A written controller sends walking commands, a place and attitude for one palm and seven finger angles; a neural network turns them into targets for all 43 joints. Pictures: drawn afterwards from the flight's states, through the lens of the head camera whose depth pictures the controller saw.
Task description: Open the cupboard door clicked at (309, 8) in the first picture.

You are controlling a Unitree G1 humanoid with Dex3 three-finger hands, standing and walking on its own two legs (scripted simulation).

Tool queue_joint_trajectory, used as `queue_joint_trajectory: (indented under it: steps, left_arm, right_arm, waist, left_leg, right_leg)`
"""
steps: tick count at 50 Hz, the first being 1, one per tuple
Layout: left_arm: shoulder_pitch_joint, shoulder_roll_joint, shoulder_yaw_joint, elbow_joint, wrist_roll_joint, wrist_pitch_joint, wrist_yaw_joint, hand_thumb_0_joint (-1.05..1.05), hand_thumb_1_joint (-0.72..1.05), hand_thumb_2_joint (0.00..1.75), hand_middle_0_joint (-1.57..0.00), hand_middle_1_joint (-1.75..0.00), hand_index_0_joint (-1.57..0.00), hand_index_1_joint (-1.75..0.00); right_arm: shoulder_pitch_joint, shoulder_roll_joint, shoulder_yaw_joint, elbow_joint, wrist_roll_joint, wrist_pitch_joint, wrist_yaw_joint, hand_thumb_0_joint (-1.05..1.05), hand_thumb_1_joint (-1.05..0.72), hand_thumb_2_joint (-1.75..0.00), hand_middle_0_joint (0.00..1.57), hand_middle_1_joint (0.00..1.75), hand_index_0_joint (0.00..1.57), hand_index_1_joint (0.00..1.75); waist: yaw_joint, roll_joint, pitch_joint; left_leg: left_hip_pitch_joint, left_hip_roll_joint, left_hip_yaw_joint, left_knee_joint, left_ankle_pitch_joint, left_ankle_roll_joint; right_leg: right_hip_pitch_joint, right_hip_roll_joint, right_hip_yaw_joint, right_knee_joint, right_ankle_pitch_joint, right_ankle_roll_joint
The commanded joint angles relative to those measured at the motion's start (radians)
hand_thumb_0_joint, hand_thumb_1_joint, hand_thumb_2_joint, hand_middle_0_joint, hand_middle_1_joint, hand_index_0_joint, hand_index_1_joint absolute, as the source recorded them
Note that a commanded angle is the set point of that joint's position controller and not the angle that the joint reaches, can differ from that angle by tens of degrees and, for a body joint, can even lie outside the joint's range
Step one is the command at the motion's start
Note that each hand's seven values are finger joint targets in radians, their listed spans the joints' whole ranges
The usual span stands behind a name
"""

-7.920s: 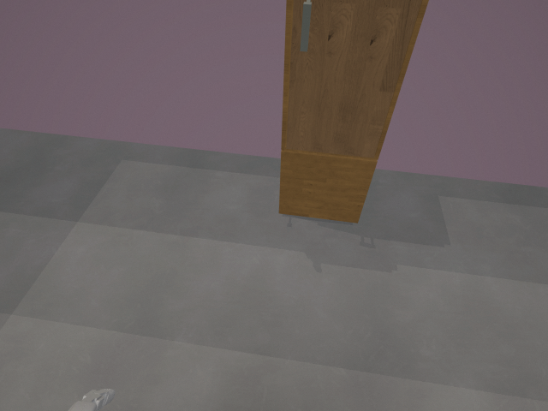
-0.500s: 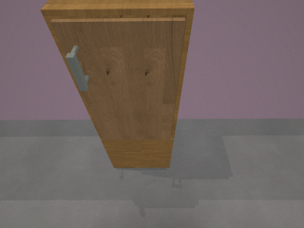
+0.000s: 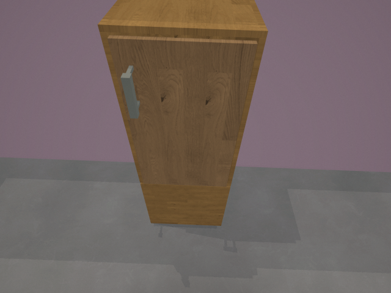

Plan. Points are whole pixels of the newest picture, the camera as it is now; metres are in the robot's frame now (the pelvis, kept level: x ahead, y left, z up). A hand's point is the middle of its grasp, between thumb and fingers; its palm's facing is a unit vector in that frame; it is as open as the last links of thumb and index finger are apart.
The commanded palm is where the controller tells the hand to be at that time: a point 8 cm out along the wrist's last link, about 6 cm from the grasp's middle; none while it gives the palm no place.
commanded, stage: come to a stop and stand still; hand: left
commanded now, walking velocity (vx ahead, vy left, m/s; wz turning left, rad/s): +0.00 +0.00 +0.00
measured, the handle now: (132, 92) +0.55 +0.21 +0.12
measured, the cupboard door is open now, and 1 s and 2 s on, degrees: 0 0 0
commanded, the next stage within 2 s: look again from close up in 0.08 s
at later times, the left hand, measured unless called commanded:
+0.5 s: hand out of the picture +0.03 +0.17 -0.18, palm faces +0.04 -0.98 -0.21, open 7.4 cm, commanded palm none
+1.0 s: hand (100, 278) +0.15 +0.20 -0.03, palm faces +0.28 -0.95 -0.13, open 7.5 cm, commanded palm +0.10 +0.24 -0.05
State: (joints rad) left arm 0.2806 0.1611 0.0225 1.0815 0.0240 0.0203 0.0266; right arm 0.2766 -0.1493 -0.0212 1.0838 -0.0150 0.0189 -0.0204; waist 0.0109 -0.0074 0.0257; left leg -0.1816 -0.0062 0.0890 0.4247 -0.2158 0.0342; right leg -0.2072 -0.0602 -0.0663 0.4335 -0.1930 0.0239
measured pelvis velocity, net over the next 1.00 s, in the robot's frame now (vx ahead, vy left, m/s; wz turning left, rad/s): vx -0.02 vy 0.00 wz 0.06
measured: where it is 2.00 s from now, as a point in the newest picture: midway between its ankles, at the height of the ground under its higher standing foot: outside the picture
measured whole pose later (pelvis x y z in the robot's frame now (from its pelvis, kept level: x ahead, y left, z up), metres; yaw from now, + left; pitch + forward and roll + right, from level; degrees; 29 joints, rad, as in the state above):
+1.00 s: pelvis -0.02 +0.00 -0.01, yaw +3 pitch -2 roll +0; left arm 0.44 0.18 0.04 0.13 -0.16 -0.11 0.10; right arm 0.35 -0.22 0.03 0.81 0.06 -0.25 -0.07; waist -0.03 0.03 0.01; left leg -0.31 -0.03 0.04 0.59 -0.26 0.03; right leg -0.32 -0.06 -0.06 0.60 -0.27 0.00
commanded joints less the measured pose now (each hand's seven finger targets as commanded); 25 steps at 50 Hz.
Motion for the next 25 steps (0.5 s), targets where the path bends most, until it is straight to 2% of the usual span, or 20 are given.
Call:
queue_joint_trajectory:
  steps: [1,8,9,10,11,12,13,15,16,18,19,20,22,25]
  left_arm:
    - [0.064,0.058,0.004,-0.008,-0.001,-0.021,0.003,0.0,0.9,0.9,-0.2,-0.3,-0.2,-0.3]
    - [0.112,0.041,-0.005,0.027,-0.005,-0.03,0.008,0.0,0.9,0.9,-0.2,-0.3,-0.2,-0.3]
    - [0.047,0.244,-0.014,-0.069,0.006,-0.051,0.005,0.0,0.9,0.9,-0.2,-0.3,-0.2,-0.3]
    - [0.083,0.161,0.009,-0.07,0.002,-0.049,0.011,0.0,0.9,0.9,-0.2,-0.3,-0.2,-0.3]
    - [0.095,0.139,0.009,-0.056,0.008,-0.054,0.014,0.0,0.9,0.9,-0.2,-0.3,-0.2,-0.3]
    - [0.111,0.12,-0.003,-0.06,0.003,-0.053,0.014,0.0,0.9,0.9,-0.2,-0.3,-0.2,-0.3]
    - [0.122,0.101,-0.004,-0.066,0.002,-0.05,0.014,0.0,0.9,0.9,-0.2,-0.3,-0.2,-0.3]
    - [0.121,0.089,-0.007,-0.073,0.001,-0.044,0.016,0.0,0.9,0.9,-0.2,-0.3,-0.2,-0.3]
    - [0.115,0.097,-0.005,-0.082,0.0,-0.047,0.017,0.0,0.9,0.9,-0.2,-0.3,-0.2,-0.3]
    - [0.11,0.109,-0.001,-0.091,-0.003,-0.052,0.018,0.0,0.9,0.9,-0.2,-0.3,-0.2,-0.3]
    - [0.121,0.1,-0.005,-0.093,-0.003,-0.051,0.019,0.0,0.9,0.9,-0.2,-0.3,-0.2,-0.3]
    - [0.117,0.105,-0.005,-0.095,-0.004,-0.05,0.019,0.0,0.9,0.9,-0.2,-0.3,-0.2,-0.3]
    - [0.115,0.115,-0.002,-0.097,-0.006,-0.052,0.021,0.0,0.9,0.9,-0.2,-0.3,-0.2,-0.3]
    - [0.109,0.112,-0.007,-0.102,-0.008,-0.05,0.022,0.0,0.9,0.9,-0.2,-0.3,-0.2,-0.3]
  right_arm:
    - [0.034,-0.101,-0.018,-0.029,-0.001,-0.023,-0.006,0.0,-0.9,-0.9,0.2,0.3,0.2,0.3]
    - [0.067,-0.08,-0.009,-0.001,0.003,-0.028,-0.011,0.0,-0.9,-0.9,0.2,0.3,0.2,0.3]
    - [0.003,-0.227,-0.021,-0.116,-0.004,-0.037,0.006,0.0,-0.9,-0.9,0.2,0.3,0.2,0.3]
    - [-0.013,-0.217,-0.036,-0.139,-0.013,-0.063,-0.003,0.0,-0.9,-0.9,0.2,0.3,0.2,0.3]
    - [-0.006,-0.184,-0.038,-0.127,-0.013,-0.066,-0.01,0.0,-0.9,-0.9,0.2,0.3,0.2,0.3]
    - [0.012,-0.16,-0.03,-0.124,-0.008,-0.062,-0.012,0.0,-0.9,-0.9,0.2,0.3,0.2,0.3]
    - [0.031,-0.142,-0.029,-0.128,-0.006,-0.056,-0.012,0.0,-0.9,-0.9,0.2,0.3,0.2,0.3]
    - [0.047,-0.115,-0.018,-0.124,-0.006,-0.048,-0.008,0.0,-0.9,-0.9,0.2,0.3,0.2,0.3]
    - [0.05,-0.121,-0.02,-0.124,-0.004,-0.047,-0.007,0.0,-0.9,-0.9,0.2,0.3,0.2,0.3]
    - [0.049,-0.133,-0.02,-0.12,0.002,-0.052,-0.008,0.0,-0.9,-0.9,0.2,0.3,0.2,0.3]
    - [0.055,-0.116,-0.012,-0.112,0.0,-0.05,-0.005,0.0,-0.9,-0.9,0.2,0.3,0.2,0.3]
    - [0.048,-0.123,-0.011,-0.112,0.001,-0.049,-0.005,0.0,-0.9,-0.9,0.2,0.3,0.2,0.3]
    - [0.038,-0.13,-0.012,-0.109,0.002,-0.05,-0.006,0.0,-0.9,-0.9,0.2,0.3,0.2,0.3]
    - [0.027,-0.123,-0.007,-0.102,0.001,-0.046,-0.004,0.0,-0.9,-0.9,0.2,0.3,0.2,0.3]
  waist:
    - [-0.001,0.011,0.053]
    - [-0.011,0.005,0.04]
    - [-0.036,0.0,0.16]
    - [-0.008,0.037,-0.003]
    - [-0.019,0.045,-0.076]
    - [-0.017,0.036,-0.101]
    - [-0.021,0.021,-0.096]
    - [-0.022,-0.044,-0.03]
    - [-0.024,-0.047,0.0]
    - [-0.022,-0.011,0.016]
    - [-0.019,-0.018,0.007]
    - [-0.017,-0.01,0.031]
    - [-0.014,-0.005,0.022]
    - [-0.011,-0.019,0.027]
  left_leg:
    - [-0.091,0.135,-0.154,-0.194,-0.169,-0.001]
    - [-0.04,0.126,-0.121,-0.158,-0.072,-0.005]
    - [-0.111,0.07,-0.119,-0.145,-0.071,-0.022]
    - [-0.107,0.119,-0.158,-0.088,-0.134,-0.001]
    - [-0.087,0.117,-0.158,-0.067,-0.099,0.004]
    - [-0.065,0.111,-0.15,-0.041,-0.075,0.007]
    - [-0.069,0.107,-0.143,-0.022,-0.076,0.007]
    - [-0.101,0.094,-0.125,0.001,-0.058,0.007]
    - [-0.099,0.09,-0.12,0.009,-0.029,0.006]
    - [-0.083,0.098,-0.12,0.006,0.057,0.007]
    - [-0.078,0.102,-0.113,0.011,0.08,0.007]
    - [-0.091,0.1,-0.109,0.007,0.088,0.003]
    - [-0.08,0.103,-0.106,0.005,0.129,0.002]
    - [-0.067,0.102,-0.096,0.001,0.124,-0.003]
  right_leg:
    - [0.006,-0.043,0.075,-0.083,-0.023,-0.024]
    - [-0.013,-0.05,0.092,-0.095,0.008,-0.029]
    - [-0.043,-0.014,0.048,-0.035,-0.084,-0.048]
    - [-0.012,-0.04,0.073,0.01,-0.096,-0.05]
    - [0.013,-0.045,0.078,0.011,-0.052,-0.057]
    - [0.016,-0.048,0.076,0.007,-0.043,-0.055]
    - [-0.006,-0.048,0.082,-0.001,-0.065,-0.055]
    - [-0.036,-0.056,0.096,-0.022,-0.081,-0.053]
    - [-0.058,-0.059,0.111,-0.028,-0.07,-0.058]
    - [-0.052,-0.058,0.106,-0.009,0.032,-0.061]
    - [-0.034,-0.052,0.1,-0.004,0.063,-0.058]
    - [-0.031,-0.054,0.095,-0.001,0.084,-0.054]
    - [-0.009,-0.057,0.093,0.004,0.143,-0.053]
    - [-0.001,-0.061,0.098,-0.01,0.169,-0.049]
